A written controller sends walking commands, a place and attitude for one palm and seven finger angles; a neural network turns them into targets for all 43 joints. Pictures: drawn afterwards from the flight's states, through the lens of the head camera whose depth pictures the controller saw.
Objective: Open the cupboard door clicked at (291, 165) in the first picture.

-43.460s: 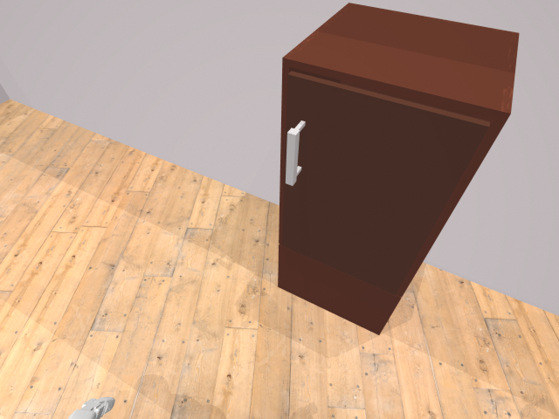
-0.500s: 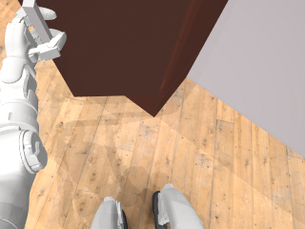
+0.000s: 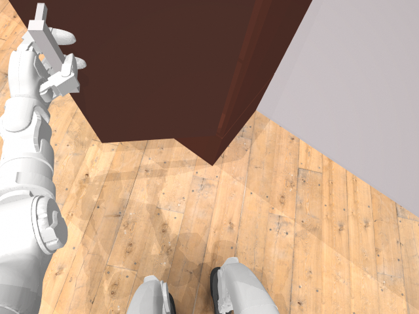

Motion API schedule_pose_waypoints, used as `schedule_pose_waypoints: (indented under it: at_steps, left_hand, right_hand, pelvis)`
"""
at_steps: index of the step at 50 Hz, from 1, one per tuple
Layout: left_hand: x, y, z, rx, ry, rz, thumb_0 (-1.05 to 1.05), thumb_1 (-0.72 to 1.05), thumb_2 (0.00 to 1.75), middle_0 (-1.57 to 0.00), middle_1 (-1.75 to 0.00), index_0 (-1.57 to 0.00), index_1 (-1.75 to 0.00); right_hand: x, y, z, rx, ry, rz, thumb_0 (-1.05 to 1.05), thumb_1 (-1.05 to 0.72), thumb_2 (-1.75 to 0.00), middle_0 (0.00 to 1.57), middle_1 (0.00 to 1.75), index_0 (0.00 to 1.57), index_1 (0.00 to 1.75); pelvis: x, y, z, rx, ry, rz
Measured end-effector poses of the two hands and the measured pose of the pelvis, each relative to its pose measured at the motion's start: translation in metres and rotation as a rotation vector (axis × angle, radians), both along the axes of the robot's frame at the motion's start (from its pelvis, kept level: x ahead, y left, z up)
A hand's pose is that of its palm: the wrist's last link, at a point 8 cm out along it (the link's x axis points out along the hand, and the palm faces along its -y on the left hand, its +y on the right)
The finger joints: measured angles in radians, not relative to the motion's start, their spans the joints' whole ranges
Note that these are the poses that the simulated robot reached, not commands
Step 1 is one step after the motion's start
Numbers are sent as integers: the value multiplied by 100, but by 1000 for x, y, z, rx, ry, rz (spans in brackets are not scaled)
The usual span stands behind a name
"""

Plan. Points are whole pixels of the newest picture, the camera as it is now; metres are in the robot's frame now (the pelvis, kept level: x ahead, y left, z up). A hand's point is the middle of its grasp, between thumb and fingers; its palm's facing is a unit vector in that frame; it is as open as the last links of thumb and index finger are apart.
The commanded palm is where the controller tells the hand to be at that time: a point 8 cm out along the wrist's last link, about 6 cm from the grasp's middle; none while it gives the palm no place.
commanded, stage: pull the door open along its arc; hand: left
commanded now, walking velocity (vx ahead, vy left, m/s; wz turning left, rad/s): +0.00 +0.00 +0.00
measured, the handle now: (59, 52) +0.58 +0.21 +0.06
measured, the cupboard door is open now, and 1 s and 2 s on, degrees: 43 89 88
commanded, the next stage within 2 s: open thumb and fingers to let go in 0.72 s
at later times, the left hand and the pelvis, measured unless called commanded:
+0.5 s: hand (116, 160) +0.37 +0.11 +0.06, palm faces +0.27 -0.96 +0.07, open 6.0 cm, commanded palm +0.31 +0.17 +0.06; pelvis +0.01 +0.00 +0.02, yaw +1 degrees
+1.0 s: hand (167, 192) +0.31 +0.04 +0.06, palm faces +0.41 -0.91 -0.03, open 6.2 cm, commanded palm +0.26 +0.09 +0.06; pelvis +0.00 -0.05 +0.02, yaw +5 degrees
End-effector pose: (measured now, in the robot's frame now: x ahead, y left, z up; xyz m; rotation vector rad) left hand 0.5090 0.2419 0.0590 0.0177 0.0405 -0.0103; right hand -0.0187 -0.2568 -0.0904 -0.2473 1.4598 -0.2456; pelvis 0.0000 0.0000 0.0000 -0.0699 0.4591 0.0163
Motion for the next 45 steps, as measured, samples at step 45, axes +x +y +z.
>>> schedule_pose_waypoints:
  at_steps: [45]
  left_hand:
    - [-238,-162,2,10,-18,408,2,69,77,-35,-131,-37,-133]
  right_hand:
    - [205,15,8,177,-582,314,1,-91,-90,21,30,20,30]
  pelvis:
    - [2,-45,18,85,-209,51]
